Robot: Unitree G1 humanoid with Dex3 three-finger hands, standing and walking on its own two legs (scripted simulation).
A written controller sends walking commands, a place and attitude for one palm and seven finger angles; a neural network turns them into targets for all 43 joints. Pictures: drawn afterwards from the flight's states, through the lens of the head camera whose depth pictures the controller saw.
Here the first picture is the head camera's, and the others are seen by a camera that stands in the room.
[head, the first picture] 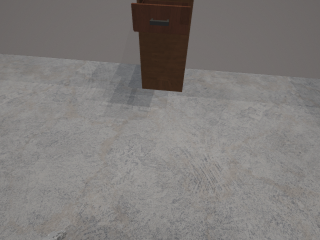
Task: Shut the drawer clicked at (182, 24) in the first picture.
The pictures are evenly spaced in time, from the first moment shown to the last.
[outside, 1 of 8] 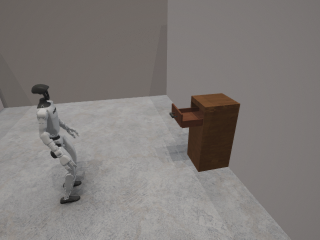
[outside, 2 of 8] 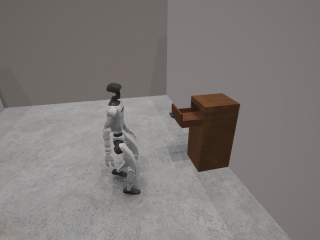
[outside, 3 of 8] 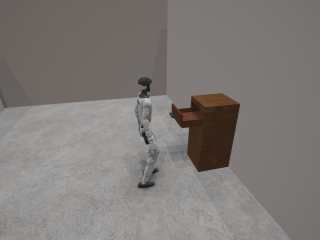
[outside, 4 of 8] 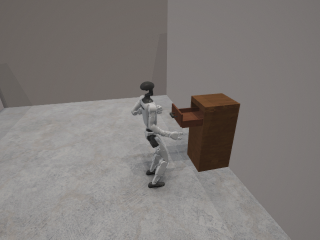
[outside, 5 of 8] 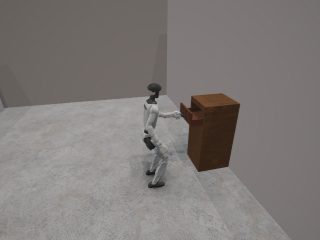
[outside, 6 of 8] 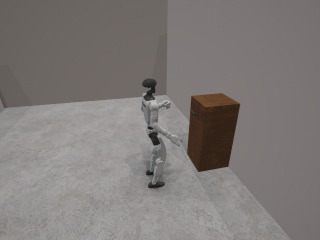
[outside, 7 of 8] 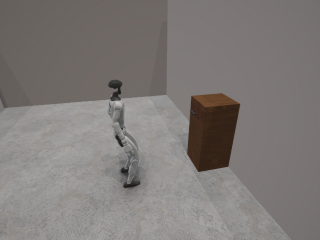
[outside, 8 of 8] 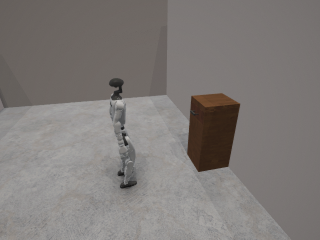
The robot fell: no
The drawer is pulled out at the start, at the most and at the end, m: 0.28 0.28 0.00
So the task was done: yes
